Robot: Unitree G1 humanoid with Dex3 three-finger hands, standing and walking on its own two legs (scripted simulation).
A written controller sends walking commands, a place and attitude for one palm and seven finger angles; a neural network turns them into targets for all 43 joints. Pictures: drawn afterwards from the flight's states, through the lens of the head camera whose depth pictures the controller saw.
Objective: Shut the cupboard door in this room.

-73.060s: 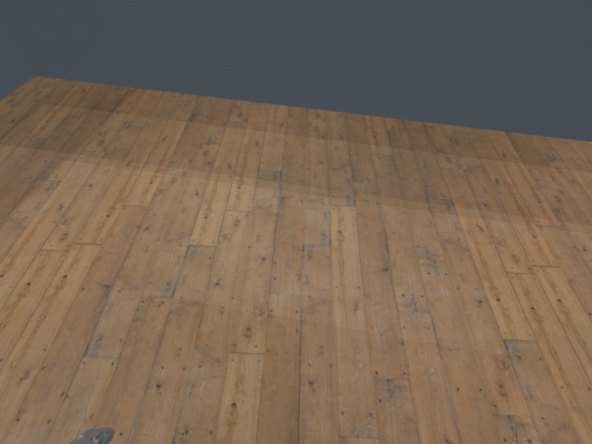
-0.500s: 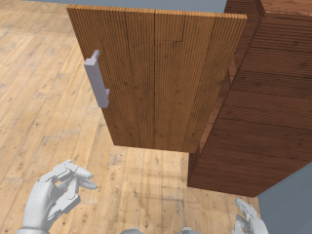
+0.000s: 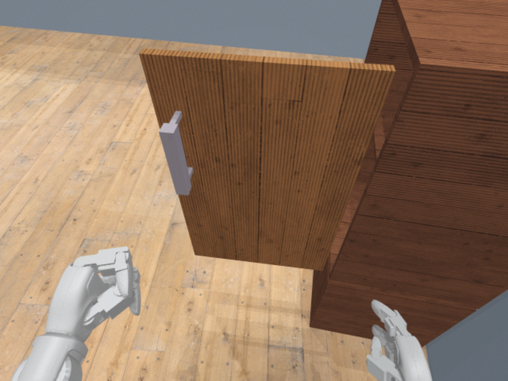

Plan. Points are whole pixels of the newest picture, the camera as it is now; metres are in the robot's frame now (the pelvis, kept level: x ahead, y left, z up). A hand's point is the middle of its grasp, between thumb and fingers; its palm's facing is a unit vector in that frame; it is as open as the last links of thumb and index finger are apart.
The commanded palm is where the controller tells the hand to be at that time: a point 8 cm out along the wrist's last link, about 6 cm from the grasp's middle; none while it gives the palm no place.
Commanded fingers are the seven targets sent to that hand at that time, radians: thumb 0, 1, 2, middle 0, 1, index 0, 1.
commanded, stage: raise the hand and make a fist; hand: left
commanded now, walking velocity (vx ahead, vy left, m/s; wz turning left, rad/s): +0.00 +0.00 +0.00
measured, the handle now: (180, 154) +0.47 +0.17 +0.10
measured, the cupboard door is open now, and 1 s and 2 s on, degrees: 93 93 93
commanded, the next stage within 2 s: bring the fist close to the handle in 0.50 s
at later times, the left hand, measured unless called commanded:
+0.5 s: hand (128, 281) +0.23 +0.19 +0.10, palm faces -0.02 -1.00 -0.08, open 3.1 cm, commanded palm +0.20 +0.24 +0.10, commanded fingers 0.00 0.90 0.90 -1.30 -1.50 -1.30 -1.50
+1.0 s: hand (153, 245) +0.28 +0.17 +0.10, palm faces -0.05 -1.00 -0.06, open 3.1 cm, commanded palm +0.27 +0.22 +0.10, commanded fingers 0.00 0.90 0.90 -1.30 -1.50 -1.30 -1.50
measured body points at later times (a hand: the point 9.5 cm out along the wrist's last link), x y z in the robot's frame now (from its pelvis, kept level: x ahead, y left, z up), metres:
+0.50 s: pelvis +0.00 +0.00 +0.01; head +0.01 +0.00 +0.46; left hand +0.22 +0.24 +0.10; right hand +0.17 -0.24 -0.06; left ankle -0.02 +0.08 -0.70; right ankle +0.01 -0.08 -0.70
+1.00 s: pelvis +0.00 -0.01 +0.01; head +0.01 -0.02 +0.46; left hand +0.28 +0.22 +0.11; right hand +0.16 -0.25 -0.07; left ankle -0.02 +0.08 -0.70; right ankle +0.01 -0.08 -0.70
